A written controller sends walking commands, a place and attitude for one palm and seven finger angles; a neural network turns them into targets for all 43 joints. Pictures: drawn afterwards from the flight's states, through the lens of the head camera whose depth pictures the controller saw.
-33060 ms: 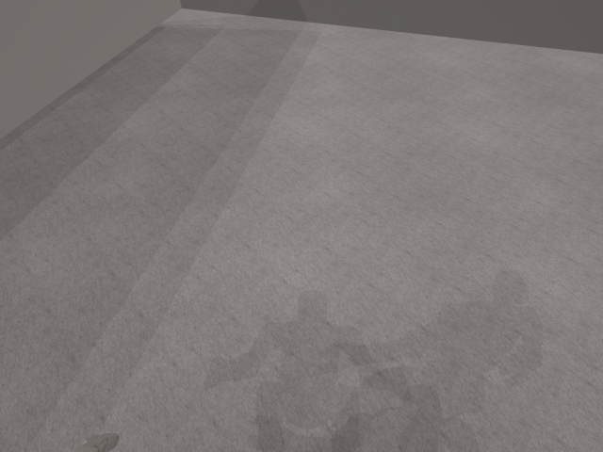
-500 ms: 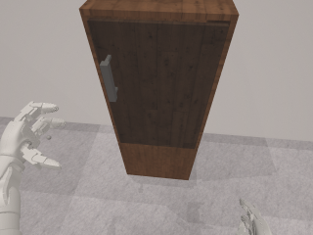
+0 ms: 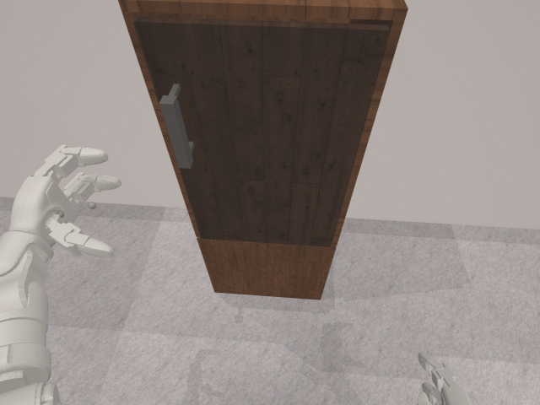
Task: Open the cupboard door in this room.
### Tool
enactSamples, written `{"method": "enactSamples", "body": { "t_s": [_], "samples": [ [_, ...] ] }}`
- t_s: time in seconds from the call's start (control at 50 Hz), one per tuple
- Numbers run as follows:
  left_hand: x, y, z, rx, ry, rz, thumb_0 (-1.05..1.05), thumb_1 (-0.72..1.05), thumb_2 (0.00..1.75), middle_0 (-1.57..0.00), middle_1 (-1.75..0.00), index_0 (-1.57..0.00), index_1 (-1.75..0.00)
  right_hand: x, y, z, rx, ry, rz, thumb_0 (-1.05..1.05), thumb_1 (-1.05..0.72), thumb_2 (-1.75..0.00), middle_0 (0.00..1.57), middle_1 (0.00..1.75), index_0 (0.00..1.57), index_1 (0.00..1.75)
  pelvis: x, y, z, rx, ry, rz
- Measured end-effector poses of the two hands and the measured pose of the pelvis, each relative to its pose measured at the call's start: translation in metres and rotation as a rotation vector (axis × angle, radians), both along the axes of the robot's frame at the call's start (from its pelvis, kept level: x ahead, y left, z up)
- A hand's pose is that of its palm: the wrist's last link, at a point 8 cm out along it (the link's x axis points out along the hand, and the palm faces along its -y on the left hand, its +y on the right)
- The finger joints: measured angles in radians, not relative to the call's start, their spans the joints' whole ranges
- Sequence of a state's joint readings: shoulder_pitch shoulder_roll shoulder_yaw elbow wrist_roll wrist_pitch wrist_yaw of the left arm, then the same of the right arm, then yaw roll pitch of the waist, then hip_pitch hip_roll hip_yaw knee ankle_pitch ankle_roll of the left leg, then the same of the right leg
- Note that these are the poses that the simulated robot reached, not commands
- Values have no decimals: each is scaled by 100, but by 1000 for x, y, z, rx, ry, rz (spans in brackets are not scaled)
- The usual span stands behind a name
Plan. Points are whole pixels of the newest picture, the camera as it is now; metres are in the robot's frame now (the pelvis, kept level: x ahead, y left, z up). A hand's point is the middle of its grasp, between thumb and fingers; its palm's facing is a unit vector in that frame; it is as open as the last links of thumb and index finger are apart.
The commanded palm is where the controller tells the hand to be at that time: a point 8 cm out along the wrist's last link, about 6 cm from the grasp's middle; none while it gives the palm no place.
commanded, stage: move the hooked fingers beside the handle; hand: left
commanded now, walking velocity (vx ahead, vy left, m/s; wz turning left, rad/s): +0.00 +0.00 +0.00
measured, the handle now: (180, 127) +0.55 +0.19 +0.10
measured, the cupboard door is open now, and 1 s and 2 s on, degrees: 0 0 0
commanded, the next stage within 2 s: slide the fingers in behind the handle in 1.98 s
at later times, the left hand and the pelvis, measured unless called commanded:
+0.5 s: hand (110, 176) +0.41 +0.27 +0.11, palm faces -0.01 -1.00 +0.00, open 14.0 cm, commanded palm +0.38 +0.32 +0.11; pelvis +0.00 +0.00 -0.01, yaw -1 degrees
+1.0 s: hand (137, 147) +0.48 +0.25 +0.11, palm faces -0.03 -1.00 -0.01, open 14.0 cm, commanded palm +0.46 +0.31 +0.10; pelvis +0.01 +0.01 -0.01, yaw -1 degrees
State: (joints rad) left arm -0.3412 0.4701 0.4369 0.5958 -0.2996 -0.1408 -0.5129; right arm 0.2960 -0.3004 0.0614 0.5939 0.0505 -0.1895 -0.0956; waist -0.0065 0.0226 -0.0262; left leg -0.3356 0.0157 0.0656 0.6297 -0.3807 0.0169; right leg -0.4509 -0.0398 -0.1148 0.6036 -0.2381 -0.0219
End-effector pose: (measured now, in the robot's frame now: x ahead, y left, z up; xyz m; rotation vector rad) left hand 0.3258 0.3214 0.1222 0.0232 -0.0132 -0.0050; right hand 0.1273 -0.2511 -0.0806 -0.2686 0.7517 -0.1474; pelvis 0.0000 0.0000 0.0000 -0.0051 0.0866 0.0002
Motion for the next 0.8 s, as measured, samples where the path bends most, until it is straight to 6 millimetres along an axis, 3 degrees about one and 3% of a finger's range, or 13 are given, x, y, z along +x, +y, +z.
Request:
{"method": "enactSamples", "body": {
  "t_s": [0.26,0.8],
  "samples": [
    [22,6,-6,-4,13,26,-1,-50,30,-30,-120,-30,-120,-30,-7,-9,-13,106,-41,1,-90,-90,20,30,21,30,-2,1,-3,-2,29,-5],
    [106,-5,-10,-21,22,-35,-1,-50,30,-30,-120,-30,-120,-89,-8,-22,-41,362,-139,1,-90,-90,20,30,21,30,3,11,-9,-13,132,-12]
  ]
}}
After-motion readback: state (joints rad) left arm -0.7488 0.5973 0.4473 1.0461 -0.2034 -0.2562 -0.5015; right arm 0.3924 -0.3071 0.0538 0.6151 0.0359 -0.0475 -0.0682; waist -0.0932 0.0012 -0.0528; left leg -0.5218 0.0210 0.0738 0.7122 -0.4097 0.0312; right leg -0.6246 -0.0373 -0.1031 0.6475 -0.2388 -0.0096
